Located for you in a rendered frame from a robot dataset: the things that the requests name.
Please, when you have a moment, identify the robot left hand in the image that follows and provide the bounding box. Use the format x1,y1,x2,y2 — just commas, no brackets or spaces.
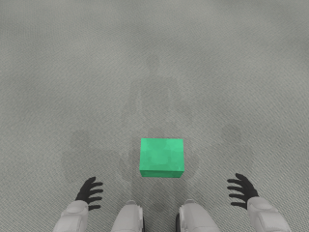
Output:
74,177,103,211

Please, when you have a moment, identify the robot left forearm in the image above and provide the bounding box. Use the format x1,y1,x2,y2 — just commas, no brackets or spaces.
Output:
52,200,89,232

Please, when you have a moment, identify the robot right thigh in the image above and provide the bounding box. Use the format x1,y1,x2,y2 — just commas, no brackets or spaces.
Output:
179,203,220,232

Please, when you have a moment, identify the carton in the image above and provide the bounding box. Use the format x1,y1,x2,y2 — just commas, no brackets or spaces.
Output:
139,138,184,178

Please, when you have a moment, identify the right robot shin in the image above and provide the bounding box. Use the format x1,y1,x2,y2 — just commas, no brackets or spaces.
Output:
180,199,195,232

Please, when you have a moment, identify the robot right hand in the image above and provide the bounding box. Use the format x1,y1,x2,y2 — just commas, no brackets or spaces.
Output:
227,173,260,210

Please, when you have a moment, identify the robot right forearm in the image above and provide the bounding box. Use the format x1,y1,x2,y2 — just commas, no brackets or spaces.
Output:
247,196,292,232

